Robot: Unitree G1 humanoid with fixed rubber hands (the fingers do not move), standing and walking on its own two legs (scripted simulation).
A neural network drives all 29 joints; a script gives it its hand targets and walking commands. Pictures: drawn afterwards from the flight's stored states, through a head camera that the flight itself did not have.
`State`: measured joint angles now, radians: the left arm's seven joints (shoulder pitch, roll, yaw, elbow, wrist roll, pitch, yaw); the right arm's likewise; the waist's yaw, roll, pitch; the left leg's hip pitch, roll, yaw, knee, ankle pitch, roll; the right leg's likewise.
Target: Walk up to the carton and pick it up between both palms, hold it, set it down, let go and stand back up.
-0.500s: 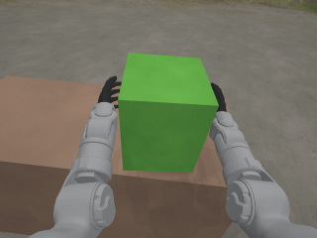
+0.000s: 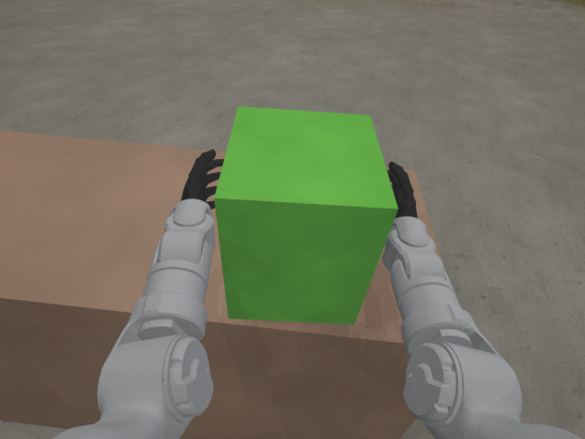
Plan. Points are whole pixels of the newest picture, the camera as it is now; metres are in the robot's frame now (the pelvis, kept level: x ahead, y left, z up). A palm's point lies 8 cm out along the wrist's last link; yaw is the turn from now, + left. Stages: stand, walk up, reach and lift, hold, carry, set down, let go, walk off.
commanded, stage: set down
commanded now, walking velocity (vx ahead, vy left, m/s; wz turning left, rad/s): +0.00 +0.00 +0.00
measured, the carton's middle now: (298, 218) +0.43 -0.04 +0.12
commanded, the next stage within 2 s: none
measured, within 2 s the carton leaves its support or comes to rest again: rests again in 0.98 s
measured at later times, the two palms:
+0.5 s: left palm (203, 213) +0.44 +0.11 +0.13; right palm (396, 227) +0.40 -0.18 +0.12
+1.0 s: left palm (210, 225) +0.44 +0.10 +0.10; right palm (398, 237) +0.40 -0.19 +0.10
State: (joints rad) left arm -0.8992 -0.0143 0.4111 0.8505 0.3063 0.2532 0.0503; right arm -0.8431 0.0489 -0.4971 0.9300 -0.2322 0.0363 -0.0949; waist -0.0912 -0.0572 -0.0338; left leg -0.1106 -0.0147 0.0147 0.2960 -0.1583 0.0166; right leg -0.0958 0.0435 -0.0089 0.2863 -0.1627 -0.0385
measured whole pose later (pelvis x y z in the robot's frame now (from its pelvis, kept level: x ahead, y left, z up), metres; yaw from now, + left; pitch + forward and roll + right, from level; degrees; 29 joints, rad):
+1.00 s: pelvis +0.01 +0.00 +0.00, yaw -2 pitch +5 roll +0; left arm -0.87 -0.04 0.47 0.94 0.33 0.10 0.05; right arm -0.80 0.09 -0.62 0.89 -0.40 -0.04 -0.04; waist -0.07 -0.02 -0.06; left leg -0.24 -0.01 0.07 0.32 -0.17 0.02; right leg -0.24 0.04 -0.02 0.32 -0.16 -0.04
